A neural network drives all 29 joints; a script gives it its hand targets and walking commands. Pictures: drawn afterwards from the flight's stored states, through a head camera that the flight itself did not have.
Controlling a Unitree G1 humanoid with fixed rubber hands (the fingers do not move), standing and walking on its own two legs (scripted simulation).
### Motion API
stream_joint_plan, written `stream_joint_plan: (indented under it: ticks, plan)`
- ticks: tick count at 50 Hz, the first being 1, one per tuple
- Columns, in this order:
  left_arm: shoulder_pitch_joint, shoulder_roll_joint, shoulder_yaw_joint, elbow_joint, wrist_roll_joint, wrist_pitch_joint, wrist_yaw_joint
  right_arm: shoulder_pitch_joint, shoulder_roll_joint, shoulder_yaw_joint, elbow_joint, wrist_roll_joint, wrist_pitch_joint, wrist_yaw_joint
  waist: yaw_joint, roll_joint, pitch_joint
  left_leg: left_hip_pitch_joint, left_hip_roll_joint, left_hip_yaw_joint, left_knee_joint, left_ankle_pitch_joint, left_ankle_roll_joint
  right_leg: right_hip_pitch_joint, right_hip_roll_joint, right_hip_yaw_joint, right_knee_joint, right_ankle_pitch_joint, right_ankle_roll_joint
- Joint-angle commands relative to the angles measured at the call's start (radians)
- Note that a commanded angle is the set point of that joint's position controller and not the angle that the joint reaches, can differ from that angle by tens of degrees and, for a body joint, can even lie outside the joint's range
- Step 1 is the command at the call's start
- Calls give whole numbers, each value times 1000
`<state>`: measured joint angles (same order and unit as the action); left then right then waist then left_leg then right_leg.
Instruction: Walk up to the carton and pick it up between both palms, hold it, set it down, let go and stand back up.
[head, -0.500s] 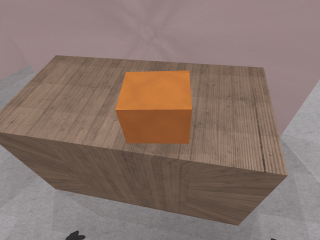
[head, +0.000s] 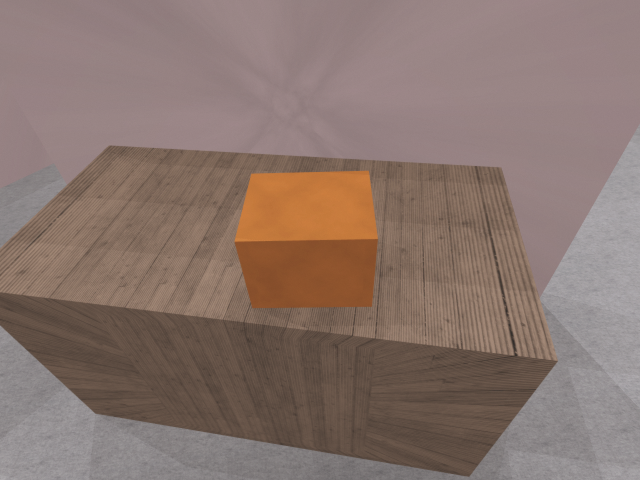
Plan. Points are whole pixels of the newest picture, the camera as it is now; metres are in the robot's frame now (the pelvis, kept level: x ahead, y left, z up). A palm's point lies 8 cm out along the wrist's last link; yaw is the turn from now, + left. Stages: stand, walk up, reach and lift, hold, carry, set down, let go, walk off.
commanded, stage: walk up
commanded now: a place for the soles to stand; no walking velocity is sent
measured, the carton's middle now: (310, 239) +0.57 +0.03 -0.04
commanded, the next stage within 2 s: none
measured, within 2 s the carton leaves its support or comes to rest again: neither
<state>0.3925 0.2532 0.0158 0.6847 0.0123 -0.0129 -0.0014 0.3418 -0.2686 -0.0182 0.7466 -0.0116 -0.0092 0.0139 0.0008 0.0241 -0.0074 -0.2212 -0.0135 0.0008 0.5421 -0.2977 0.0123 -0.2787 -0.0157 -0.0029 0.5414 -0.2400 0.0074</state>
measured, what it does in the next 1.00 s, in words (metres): lifts its left foot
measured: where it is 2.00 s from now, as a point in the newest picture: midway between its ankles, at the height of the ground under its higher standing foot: outside the picture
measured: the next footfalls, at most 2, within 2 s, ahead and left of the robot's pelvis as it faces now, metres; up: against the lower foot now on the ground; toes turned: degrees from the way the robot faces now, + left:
left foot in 1.06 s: +0.15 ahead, +0.22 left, +0.00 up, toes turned +0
right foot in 1.38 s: +0.13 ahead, -0.07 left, +0.00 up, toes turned -5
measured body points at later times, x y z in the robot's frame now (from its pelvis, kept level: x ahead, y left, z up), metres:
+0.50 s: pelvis +0.02 +0.00 +0.00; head +0.02 +0.00 +0.45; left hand +0.12 +0.26 -0.11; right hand +0.12 -0.26 -0.12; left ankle +0.00 +0.11 -0.73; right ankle +0.03 -0.12 -0.73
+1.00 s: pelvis +0.04 +0.05 +0.00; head +0.05 +0.04 +0.44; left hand +0.05 +0.35 -0.11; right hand +0.15 -0.22 -0.12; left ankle +0.09 +0.19 -0.70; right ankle +0.03 -0.12 -0.73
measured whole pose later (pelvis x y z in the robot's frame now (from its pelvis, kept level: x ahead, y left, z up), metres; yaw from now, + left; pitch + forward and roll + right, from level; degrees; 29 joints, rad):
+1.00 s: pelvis +0.04 +0.05 +0.00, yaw +0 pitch -2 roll -1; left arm 0.45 0.30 0.07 0.73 0.07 -0.03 0.05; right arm 0.30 -0.32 -0.06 0.65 -0.06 0.04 0.07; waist 0.03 0.05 0.07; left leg -0.44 0.08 -0.01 0.85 -0.43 -0.02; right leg -0.20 -0.06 0.02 0.54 -0.31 0.02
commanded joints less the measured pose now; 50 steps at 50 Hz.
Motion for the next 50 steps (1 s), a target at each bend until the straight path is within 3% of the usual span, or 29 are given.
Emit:
stream_joint_plan:
  ticks: [1, 11, 37, 38, 39, 40, 41, 42, 44, 48, 49, 50]
  plan:
    - [24, 124, 30, -71, 3, -19, 2, -2, -132, -27, -67, 8, -26, -9, 10, -27, 63, -97, 115, -154, -167, -27, 49, 37, -58, 90, -88, -18, -35]
    - [-10, 139, 19, -80, 0, -20, 15, 9, -128, -15, -78, 9, -14, -10, -2, -14, 25, -31, 108, -107, -112, 176, 37, 55, -78, 84, -58, 158, -48]
    - [-42, 140, 19, -66, -2, -15, 16, -27, -129, -17, -87, 7, -3, -13, -4, -28, 34, 6, 104, -80, -112, 173, 37, 50, -69, 89, -60, 171, -46]
    - [85, 182, 64, -57, 30, -19, 31, -50, -185, -41, -110, -30, 9, 10, 24, -5, 27, -108, 60, -9, 49, -121, 50, 144, -122, 195, -72, -135, -108]
    - [153, 253, 92, -32, 40, -17, 42, -70, -141, -35, -133, -47, 18, 23, 56, -101, 62, -273, 16, 35, 203, -250, 25, 204, -247, 407, -193, -366, -187]
    - [183, 294, 110, -20, 48, -13, 54, -82, -113, -35, -157, -63, 27, 31, 82, -161, 117, -391, 20, 29, 353, -325, 8, 205, -375, 585, -287, -473, -277]
    - [177, 293, 116, -19, 58, -15, 64, -106, -111, -38, -177, -72, 34, 36, 90, -148, 179, -486, 70, -29, 447, -321, 2, 192, -434, 652, -314, -448, -331]
    - [156, 269, 110, -23, 62, -23, 71, -116, -117, -41, -189, -70, 35, 39, 76, -108, 197, -526, 104, -71, 494, -263, -6, 187, -428, 624, -311, -368, -331]
    - [78, 234, 100, -29, 65, -38, 74, -93, -116, -47, -193, -62, 33, 45, 30, -95, 154, -468, 142, -103, 457, -168, -24, 169, -352, 470, -290, -252, -267]
    - [-27, 243, 107, -46, 57, -42, 55, -29, -99, -59, -183, -40, 31, 68, -11, -222, 97, -187, 125, -33, 289, -123, -34, -28, -235, 235, -241, -248, -209]
    - [-62, 245, 107, -55, 54, -36, 47, 5, -96, -62, -172, -31, 27, 67, -31, -233, 97, -76, 111, 1, 220, -92, -28, -118, -201, 176, -200, -248, -188]
    - [-97, 240, 104, -64, 51, -28, 39, 83, -98, -71, -143, -23, 20, 61, -70, -207, 78, 83, 82, 57, 152, -7, -21, -227, -162, 118, -119, -270, -157]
